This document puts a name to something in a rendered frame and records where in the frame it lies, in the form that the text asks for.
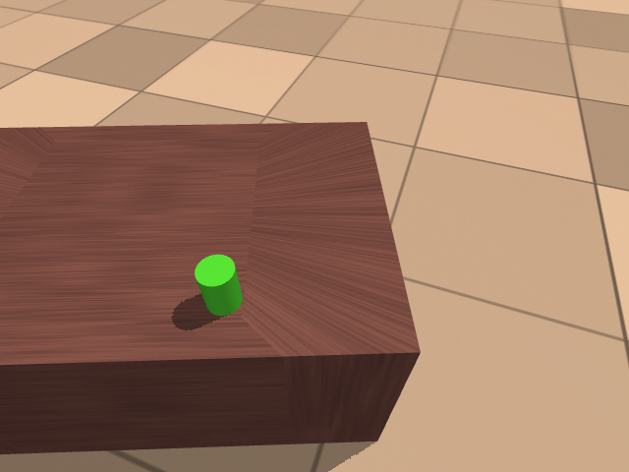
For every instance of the can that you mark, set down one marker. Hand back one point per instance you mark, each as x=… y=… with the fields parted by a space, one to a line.
x=219 y=285

